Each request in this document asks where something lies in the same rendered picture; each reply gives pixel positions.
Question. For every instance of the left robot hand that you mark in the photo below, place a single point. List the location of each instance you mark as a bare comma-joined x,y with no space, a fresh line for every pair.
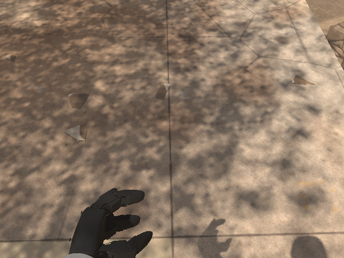
98,223

